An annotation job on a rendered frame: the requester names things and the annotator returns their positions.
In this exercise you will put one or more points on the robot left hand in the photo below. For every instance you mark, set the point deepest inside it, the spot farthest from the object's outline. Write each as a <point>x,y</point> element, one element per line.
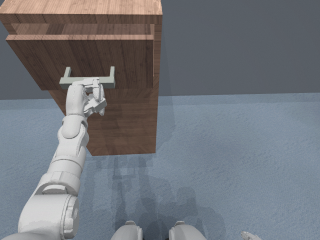
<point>77,98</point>

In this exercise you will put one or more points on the robot right shin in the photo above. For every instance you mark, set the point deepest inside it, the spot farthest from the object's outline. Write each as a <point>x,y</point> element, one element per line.
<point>179,223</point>

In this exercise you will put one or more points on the left robot forearm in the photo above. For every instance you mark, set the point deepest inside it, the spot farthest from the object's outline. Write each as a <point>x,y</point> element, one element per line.
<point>66,167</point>

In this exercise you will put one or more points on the robot left shin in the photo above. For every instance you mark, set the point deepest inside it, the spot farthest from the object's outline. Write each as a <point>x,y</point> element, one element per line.
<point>130,223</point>

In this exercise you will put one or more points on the cabinet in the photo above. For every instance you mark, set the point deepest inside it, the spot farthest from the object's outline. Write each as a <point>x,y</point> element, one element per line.
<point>129,123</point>

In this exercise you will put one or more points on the handle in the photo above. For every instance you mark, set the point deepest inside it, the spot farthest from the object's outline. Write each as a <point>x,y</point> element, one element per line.
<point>108,82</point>

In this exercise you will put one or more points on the drawer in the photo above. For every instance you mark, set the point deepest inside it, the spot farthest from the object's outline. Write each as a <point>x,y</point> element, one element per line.
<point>90,50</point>

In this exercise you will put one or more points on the robot shin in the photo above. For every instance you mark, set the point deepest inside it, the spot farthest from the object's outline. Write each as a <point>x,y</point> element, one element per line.
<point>130,223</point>
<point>179,223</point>

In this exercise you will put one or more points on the left robot upper arm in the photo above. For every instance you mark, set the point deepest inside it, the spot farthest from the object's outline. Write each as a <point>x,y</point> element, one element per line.
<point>49,217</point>

